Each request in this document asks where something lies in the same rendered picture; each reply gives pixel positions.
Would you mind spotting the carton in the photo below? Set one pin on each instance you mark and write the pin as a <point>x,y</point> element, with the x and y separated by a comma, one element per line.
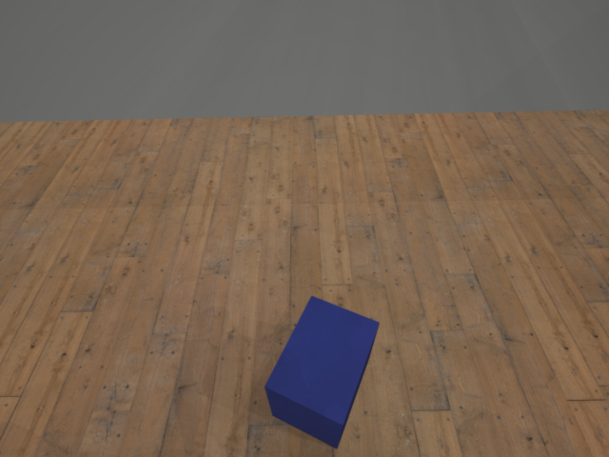
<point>316,379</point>

